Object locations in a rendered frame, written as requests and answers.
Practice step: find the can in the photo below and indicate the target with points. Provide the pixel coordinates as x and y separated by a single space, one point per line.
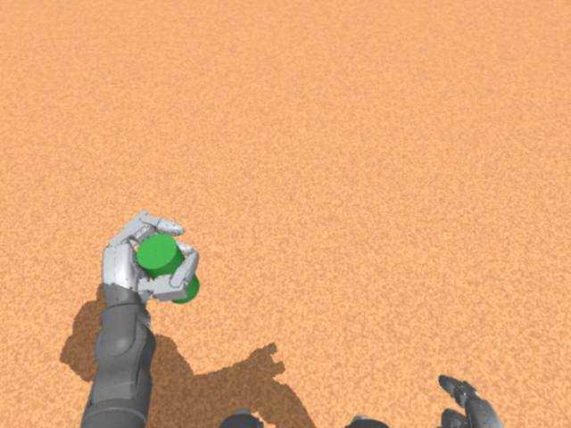
160 255

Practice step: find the left robot hand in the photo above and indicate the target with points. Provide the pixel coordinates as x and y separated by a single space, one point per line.
125 281

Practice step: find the left robot arm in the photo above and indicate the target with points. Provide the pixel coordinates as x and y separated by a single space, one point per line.
121 391

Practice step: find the right robot hand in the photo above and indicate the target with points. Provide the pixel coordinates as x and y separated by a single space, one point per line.
479 413

